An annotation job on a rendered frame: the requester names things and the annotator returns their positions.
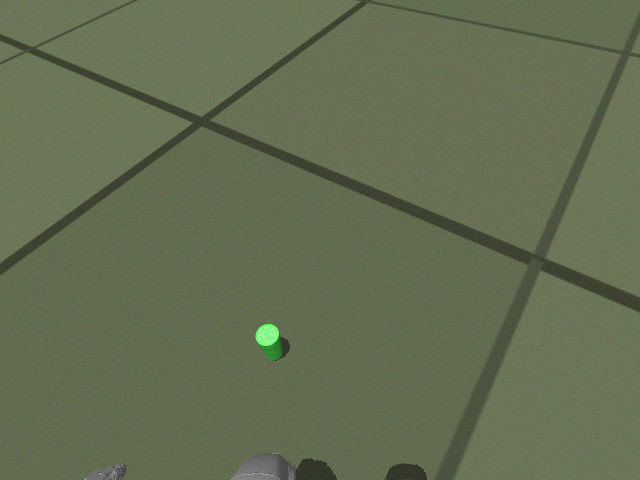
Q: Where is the left robot hand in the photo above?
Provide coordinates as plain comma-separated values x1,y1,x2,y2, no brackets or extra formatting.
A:
84,464,127,480

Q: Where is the cup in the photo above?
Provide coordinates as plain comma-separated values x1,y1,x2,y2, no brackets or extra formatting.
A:
256,324,282,360

